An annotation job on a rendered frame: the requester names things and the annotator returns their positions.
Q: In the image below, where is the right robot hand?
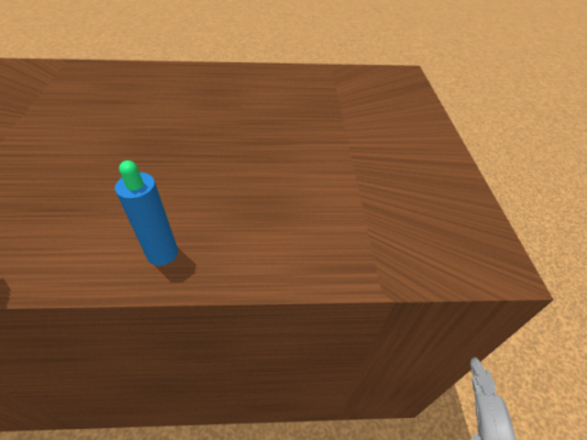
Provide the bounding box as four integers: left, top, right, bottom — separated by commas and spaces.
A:
458, 357, 516, 440

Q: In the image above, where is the bottle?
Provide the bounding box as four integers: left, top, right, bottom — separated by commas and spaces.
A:
115, 160, 178, 266

